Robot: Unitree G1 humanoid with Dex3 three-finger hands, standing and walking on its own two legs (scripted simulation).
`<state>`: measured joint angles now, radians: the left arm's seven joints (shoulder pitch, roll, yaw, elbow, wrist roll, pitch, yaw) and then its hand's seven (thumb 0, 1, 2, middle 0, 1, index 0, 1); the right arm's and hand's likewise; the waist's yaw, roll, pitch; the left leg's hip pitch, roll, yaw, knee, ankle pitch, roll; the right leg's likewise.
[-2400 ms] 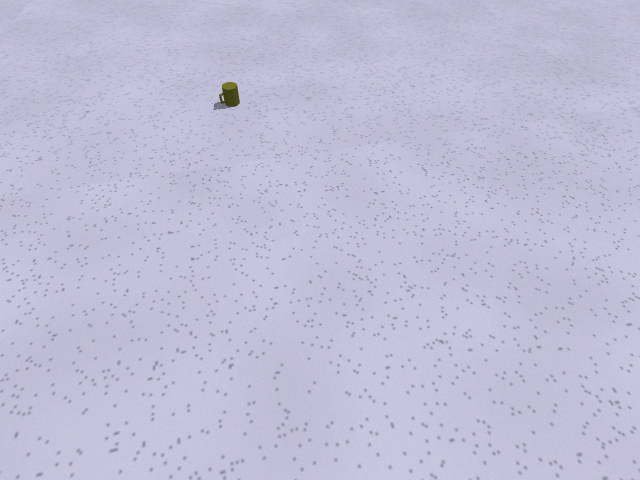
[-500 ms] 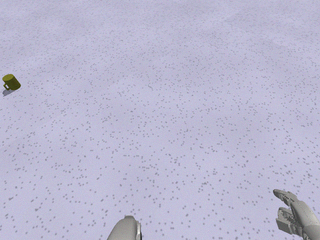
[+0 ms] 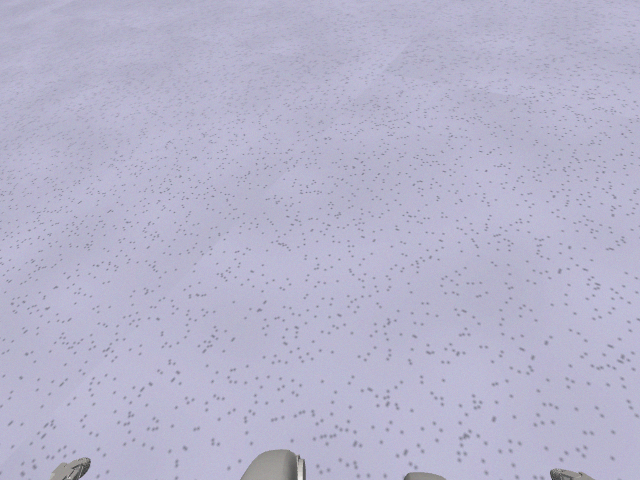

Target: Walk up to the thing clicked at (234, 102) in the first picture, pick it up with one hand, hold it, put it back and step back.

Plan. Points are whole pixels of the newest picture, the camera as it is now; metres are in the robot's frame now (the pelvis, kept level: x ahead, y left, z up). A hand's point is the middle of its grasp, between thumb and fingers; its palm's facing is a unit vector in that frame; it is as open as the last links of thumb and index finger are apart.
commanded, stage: walk up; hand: left
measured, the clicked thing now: out of the picture +0.86 +1.41 -0.70
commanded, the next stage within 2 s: none
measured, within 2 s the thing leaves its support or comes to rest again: neither
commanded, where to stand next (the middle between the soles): +0.43 +1.47 m, yaw -37 degrees
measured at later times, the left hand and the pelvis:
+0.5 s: hand (18, 394) +0.30 +0.52 -0.13, palm faces -0.25 -0.81 -0.53, open 7.4 cm; pelvis +0.18 +0.23 +0.00, yaw -10 degrees
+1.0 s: hand out of the picture +0.44 +0.77 -0.13, palm faces -0.25 -0.73 -0.64, open 7.4 cm; pelvis +0.28 +0.46 -0.03, yaw -16 degrees
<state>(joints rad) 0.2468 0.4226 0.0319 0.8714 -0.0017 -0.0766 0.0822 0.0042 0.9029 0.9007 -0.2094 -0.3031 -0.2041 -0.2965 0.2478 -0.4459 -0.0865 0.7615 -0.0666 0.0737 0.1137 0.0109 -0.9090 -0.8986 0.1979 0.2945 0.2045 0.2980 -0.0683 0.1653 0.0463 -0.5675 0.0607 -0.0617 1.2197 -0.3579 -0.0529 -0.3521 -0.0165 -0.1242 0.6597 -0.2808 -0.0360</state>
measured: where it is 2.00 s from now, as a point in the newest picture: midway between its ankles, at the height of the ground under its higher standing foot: (66, 440)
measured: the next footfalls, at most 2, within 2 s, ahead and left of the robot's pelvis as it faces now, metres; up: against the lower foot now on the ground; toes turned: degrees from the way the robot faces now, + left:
left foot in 0.24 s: +0.23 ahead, +0.31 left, +0.00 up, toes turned -3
right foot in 0.58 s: +0.32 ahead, +0.15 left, +0.00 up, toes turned -19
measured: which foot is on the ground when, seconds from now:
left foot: up 0.00-0.22, down 0.24-0.58, up 0.60-0.90, down 0.92-1.00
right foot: down 0.00-0.26, up 0.28-0.56, down 0.58-0.94, up 0.96-1.00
